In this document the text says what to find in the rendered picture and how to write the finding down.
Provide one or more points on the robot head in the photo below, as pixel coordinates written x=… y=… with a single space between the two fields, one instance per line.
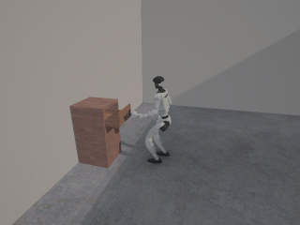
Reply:
x=157 y=80

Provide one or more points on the handle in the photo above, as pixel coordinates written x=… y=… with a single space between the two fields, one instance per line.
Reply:
x=129 y=114

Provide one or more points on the robot left foot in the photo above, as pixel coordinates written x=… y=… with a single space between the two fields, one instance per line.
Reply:
x=153 y=160

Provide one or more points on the drawer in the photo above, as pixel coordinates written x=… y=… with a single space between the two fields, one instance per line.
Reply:
x=116 y=118

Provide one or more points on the right robot hand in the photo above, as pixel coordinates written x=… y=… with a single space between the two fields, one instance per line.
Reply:
x=158 y=116

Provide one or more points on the robot right upper arm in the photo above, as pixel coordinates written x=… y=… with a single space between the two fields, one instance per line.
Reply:
x=169 y=100

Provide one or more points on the robot left upper arm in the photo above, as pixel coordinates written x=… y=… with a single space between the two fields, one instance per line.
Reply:
x=157 y=99

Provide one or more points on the left robot hand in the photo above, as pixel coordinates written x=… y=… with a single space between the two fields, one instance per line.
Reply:
x=133 y=115

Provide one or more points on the cabinet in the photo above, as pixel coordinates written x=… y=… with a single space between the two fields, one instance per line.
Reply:
x=97 y=145

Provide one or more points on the robot left forearm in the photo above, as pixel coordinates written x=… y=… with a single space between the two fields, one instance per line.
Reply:
x=146 y=115

